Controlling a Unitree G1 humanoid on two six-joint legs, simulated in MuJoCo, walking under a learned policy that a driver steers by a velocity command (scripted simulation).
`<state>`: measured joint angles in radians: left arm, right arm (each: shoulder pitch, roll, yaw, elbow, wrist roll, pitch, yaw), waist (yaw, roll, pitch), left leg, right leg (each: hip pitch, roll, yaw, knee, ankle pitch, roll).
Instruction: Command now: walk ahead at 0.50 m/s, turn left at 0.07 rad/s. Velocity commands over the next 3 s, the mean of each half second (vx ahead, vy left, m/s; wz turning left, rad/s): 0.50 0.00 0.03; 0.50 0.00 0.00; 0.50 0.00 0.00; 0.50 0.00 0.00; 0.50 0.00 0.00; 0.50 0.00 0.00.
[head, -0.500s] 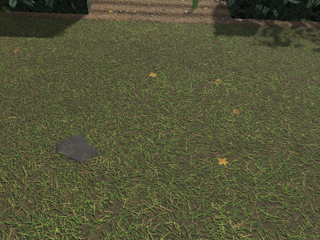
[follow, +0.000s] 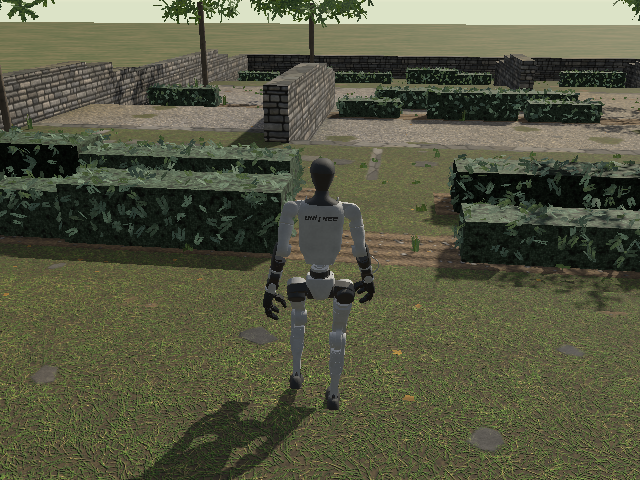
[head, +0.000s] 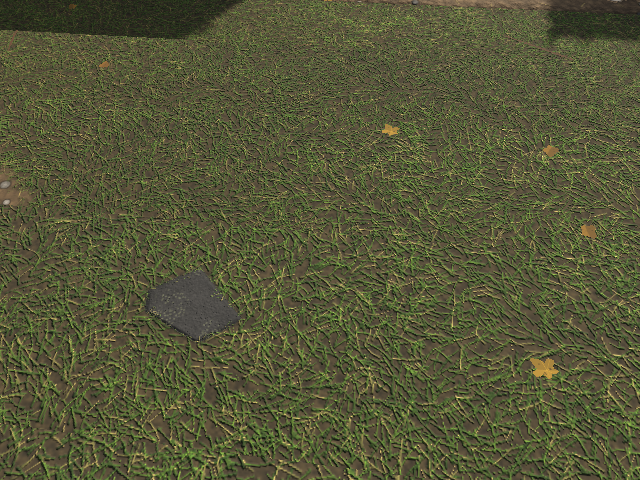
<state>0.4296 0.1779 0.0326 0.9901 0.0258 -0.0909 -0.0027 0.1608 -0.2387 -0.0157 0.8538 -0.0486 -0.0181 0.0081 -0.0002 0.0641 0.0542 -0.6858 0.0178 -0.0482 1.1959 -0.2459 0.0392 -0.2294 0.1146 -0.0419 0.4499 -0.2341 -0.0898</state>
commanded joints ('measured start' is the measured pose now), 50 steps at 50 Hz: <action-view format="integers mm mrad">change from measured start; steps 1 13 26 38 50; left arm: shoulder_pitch -26 131 -156 -121 -17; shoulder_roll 123 174 97 160 173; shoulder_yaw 19 19 21 41 31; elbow -61 5 -137 -80 4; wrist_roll -25 -21 16 28 7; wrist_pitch -21 35 91 76 -41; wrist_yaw -7 16 -14 -24 6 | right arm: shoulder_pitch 62 8 145 229 -95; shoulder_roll -9 -91 -132 -147 -100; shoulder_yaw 11 -15 -48 -59 -80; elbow -29 -32 86 103 15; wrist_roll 15 13 48 15 27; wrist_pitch -14 -51 -78 -54 -6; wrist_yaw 27 -8 -8 -6 13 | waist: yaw -53 -58 32 61 1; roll -187 -112 22 2 -84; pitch -67 -97 -31 -20 157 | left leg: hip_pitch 235 568 496 517 -69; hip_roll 32 -44 143 187 0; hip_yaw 38 76 -37 -17 9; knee -298 -743 -1032 -645 -291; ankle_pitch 235 120 520 728 255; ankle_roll -2 100 166 177 17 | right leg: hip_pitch -130 199 -195 -49 26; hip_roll -271 -275 -157 -119 -253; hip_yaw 183 132 27 -40 215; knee -209 109 404 392 -95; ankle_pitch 676 770 110 -37 66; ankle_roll -112 -47 70 -4 -100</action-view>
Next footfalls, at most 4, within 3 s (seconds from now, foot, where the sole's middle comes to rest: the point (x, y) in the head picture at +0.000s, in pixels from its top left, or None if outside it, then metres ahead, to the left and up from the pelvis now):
0.28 left None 0.27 0.10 -0.77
0.78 right None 0.38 -0.10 -0.77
1.26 left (327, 388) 0.74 0.05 -0.96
1.64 right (392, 300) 1.00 -0.14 -0.96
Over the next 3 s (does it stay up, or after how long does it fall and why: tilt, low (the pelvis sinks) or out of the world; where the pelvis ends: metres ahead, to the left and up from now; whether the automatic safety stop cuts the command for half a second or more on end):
stays up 1.55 -0.01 -0.37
